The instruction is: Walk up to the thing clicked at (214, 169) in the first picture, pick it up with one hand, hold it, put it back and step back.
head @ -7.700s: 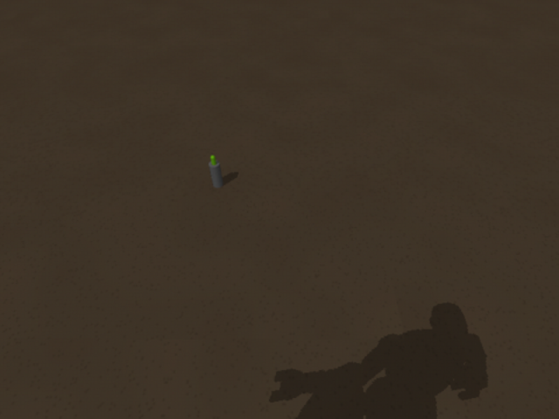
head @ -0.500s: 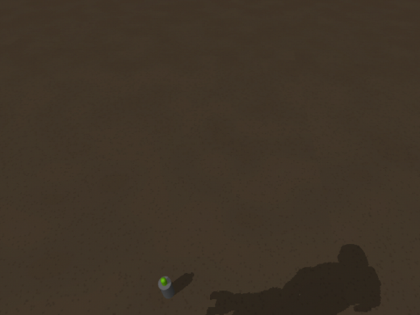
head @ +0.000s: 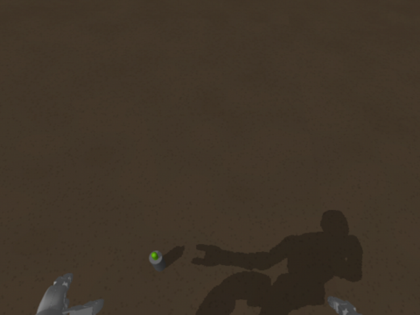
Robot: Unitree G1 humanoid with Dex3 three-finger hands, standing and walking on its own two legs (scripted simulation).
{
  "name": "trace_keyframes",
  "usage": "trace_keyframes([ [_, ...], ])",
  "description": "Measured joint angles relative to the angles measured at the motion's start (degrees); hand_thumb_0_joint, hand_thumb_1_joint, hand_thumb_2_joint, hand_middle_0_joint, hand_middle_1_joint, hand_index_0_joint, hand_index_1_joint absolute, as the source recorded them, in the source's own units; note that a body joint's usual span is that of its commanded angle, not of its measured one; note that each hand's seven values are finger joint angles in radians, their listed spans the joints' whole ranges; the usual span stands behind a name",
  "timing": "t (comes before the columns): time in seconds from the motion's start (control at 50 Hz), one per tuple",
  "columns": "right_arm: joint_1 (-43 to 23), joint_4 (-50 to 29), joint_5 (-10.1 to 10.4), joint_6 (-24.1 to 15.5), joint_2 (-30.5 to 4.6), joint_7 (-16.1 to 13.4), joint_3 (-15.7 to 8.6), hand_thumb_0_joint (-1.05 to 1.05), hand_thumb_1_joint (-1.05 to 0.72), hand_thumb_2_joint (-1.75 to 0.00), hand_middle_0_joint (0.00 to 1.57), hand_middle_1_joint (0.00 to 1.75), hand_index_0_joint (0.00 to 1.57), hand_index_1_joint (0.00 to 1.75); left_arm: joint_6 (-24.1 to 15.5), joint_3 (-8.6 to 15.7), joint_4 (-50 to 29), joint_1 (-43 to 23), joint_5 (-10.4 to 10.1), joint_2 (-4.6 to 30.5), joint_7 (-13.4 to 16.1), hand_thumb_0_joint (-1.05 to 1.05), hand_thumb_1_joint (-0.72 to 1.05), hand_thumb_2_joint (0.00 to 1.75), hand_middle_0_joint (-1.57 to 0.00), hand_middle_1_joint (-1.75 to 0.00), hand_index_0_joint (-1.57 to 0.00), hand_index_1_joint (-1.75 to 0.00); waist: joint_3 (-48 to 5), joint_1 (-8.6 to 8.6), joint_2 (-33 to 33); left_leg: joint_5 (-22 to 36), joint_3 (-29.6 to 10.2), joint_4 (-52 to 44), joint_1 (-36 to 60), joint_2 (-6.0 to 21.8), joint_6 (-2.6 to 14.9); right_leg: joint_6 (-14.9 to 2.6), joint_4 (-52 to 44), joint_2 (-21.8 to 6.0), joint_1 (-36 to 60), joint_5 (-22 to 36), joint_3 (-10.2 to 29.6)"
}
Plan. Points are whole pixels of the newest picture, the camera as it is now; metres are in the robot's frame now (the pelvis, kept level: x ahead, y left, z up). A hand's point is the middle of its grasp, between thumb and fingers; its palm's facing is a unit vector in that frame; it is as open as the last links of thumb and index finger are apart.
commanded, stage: go down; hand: left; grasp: from the side
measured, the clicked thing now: (157, 260) +0.38 +0.21 -0.67
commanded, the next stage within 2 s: none
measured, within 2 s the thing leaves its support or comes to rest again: neither
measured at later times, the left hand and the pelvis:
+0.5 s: hand out of the picture +0.14 +0.29 -0.19, palm faces +0.08 -0.95 -0.31, open 17.3 cm; pelvis -0.01 +0.01 -0.07, yaw +0 degrees
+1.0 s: hand (79, 288) +0.22 +0.33 -0.27, palm faces +0.11 -0.96 -0.24, open 17.5 cm; pelvis -0.04 +0.00 -0.19, yaw -1 degrees
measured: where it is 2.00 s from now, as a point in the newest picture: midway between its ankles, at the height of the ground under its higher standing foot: outside the picture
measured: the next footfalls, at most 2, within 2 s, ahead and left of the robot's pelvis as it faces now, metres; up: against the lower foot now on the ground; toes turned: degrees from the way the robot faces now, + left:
none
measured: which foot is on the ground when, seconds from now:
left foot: down 0.00-1.00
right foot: down 0.00-1.00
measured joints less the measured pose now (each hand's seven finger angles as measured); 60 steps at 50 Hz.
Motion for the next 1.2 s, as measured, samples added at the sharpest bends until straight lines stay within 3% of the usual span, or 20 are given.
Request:
trace_keyframes([
  [0.18, 3.15, -6.18, -0.36, -0.78, 0.46, 0.96, -0.89, 0.01, -0.92, -0.9, 0.2, 0.3, 0.2, 0.3, 3.6, 3.97, -8.02, 4.9, 0.46, 0.58, -2.94, 0.01, -0.02, 0.19, -0.07, -0.09, -0.07, -0.07, -3.7, -1.18, 0.85, -6.03, -0.1, 12.74, -11.3, 0.58, 0.23, 0.26, 11.63, 0.23, -10.95, -5.25, 0.51],
  [0.32, 2.5, -9.66, -0.5, -2.45, -0.09, -0.15, -1.6, 0.01, -0.9, -0.9, 0.2, 0.3, 0.2, 0.3, 5.6, 4.72, -19.46, 11.39, -0.41, 0.03, -4.29, 0.0, -0.33, 0.07, -0.08, -0.08, -0.08, -0.07, -5.43, -0.72, 1.25, -10.2, -0.87, 22.28, -19.41, 0.66, 0.35, 0.47, 20.69, 0.1, -18.63, -9.3, 0.26],
  [0.5, 0.08, -12.91, -0.75, -4.77, 0.47, -1.78, -0.25, 0.01, -0.89, -0.89, 0.2, 0.3, 0.2, 0.3, 10.45, 5.49, -29.8, 16.17, -1.6, 0.42, -5.2, 0.0, -0.53, 0.02, -0.1, -0.07, -0.09, -0.06, -7.06, -0.6, 1.1, -12.57, -2.11, 28.52, -25.19, 0.78, 0.12, 0.25, 26.47, 0.14, -23.8, -11.74, -0.59],
  [0.62, -0.43, -14.5, -1.21, -6.59, 0.97, -2.4, 0.48, 0.01, -0.89, -0.89, 0.2, 0.3, 0.2, 0.3, 10.83, 7.11, -32.53, 17.78, -2.7, 1.27, -6.96, 0.0, -0.56, 0.01, -0.1, -0.07, -0.1, -0.06, -8.01, -0.58, 1.08, -13.79, -2.8, 32.25, -29.43, 0.81, -0.04, 0.06, 30.15, 0.13, -27.8, -13.12, -1.03],
  [0.72, -0.58, -14.88, -1.69, -8.5, 0.65, -2.68, 0.62, 0.01, -0.9, -0.9, 0.2, 0.3, 0.2, 0.3, 7.3, 9.15, -30.63, 16.03, -3.8, 2.62, -9.46, 0.0, -0.56, 0.0, -0.1, -0.06, -0.1, -0.05, -8.64, -0.34, 0.92, -15.16, -3.21, 37.04, -35.14, 0.67, -0.07, -0.01, 35.08, -0.06, -33.46, -14.67, -1.1],
  [0.94, -3.23, -12.58, -2.27, -9.54, -2.01, -2.03, 0.86, 0.01, -0.91, -0.9, 0.2, 0.3, 0.2, 0.3, -8.98, 16.48, -20.68, 1.91, -6.8, 8.42, -17.88, -0.01, -0.58, 0.02, -0.09, -0.08, -0.09, -0.07, -11.01, -0.37, -0.05, -20.01, -3.99, 55.92, -57.13, 0.31, -0.43, -0.22, 54.57, -0.5, -55.67, -19.87, -0.41],
  [1.2, -4.5, -9.33, -2.59, -7.88, -2.37, -1.4, 1.78, 0.01, -0.89, -0.9, 0.21, 0.3, 0.2, 0.3, -15.3, 24.49, -12.82, -8.5, -9.27, 13.67, -24.55, -0.01, -0.55, 0.07, -0.08, -0.11, -0.07, -0.1, -10.71, -0.78, 0.49, -21.44, -5.37, 68.41, -72.28, 0.38, -0.8, -0.68, 66.83, -0.16, -70.68, -21.24, -0.63],
])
